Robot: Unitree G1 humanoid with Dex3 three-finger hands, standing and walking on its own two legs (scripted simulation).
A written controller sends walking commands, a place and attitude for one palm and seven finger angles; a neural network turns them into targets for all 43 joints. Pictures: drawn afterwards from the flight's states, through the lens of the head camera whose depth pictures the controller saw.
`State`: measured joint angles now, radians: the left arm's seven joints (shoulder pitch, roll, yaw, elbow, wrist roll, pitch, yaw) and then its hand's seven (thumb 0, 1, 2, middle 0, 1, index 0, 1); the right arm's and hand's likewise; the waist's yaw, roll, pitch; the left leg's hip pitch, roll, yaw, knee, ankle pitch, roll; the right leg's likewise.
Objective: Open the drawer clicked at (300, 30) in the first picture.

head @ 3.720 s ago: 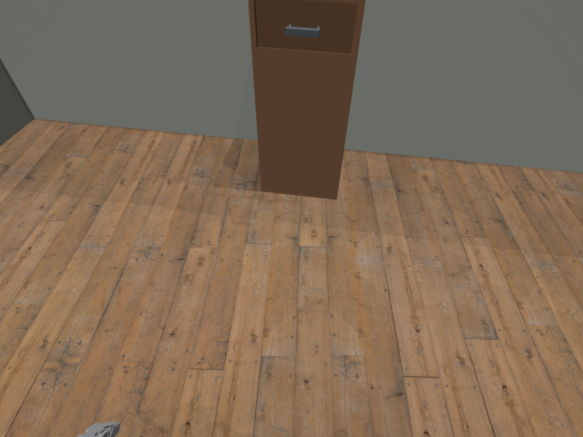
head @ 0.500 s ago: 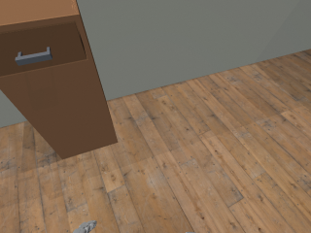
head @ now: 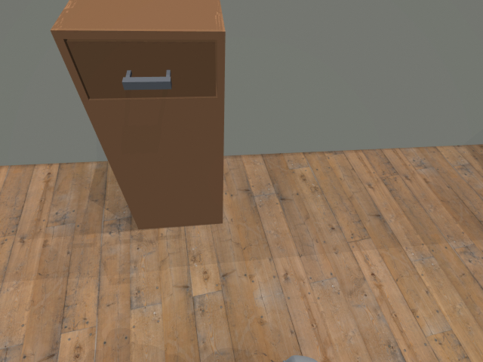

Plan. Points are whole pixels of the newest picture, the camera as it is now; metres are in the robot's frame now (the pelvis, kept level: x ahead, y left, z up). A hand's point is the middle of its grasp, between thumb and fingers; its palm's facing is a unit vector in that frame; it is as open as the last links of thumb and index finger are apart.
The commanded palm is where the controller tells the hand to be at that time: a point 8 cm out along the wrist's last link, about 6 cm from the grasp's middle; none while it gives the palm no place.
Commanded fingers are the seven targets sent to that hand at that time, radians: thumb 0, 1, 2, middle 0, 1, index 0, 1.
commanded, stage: turn to face it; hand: left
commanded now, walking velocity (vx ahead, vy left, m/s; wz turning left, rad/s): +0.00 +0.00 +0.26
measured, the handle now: (148, 78) +0.73 +0.29 +0.04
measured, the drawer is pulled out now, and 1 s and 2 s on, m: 0.00 0.00 0.00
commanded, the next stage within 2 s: take the last steps up to it in 0.20 s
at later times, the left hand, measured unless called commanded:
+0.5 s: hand out of the picture -0.04 +0.11 -0.16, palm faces +0.23 -0.95 -0.22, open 7.3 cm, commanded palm none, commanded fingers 0.00 0.90 0.90 -0.20 -0.30 -0.20 -0.30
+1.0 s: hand out of the picture +0.09 +0.18 -0.17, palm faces +0.17 -0.97 -0.18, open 7.4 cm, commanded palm none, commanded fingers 0.00 0.90 0.90 -0.20 -0.30 -0.20 -0.30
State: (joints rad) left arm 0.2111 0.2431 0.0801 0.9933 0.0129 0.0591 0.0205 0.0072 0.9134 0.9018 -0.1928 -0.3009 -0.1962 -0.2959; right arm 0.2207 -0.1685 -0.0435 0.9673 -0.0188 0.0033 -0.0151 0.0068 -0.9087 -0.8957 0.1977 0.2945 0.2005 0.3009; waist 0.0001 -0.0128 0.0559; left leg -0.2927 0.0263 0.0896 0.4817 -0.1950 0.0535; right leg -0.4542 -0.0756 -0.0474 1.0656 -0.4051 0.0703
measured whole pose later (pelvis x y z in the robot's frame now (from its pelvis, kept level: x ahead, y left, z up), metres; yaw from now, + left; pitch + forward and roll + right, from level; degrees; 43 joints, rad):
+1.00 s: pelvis +0.08 -0.01 +0.00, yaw +8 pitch -1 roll +0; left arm 0.22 0.19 0.06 1.07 0.02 0.01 -0.02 0.01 0.91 0.90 -0.19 -0.30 -0.19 -0.30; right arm 0.43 -0.11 -0.03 1.14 -0.02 -0.06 -0.03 0.00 -0.92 -0.90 0.20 0.29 0.20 0.30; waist -0.01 -0.02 0.05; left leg 0.05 0.03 0.15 0.29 -0.33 -0.01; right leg -0.55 -0.11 -0.09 0.86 -0.23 0.02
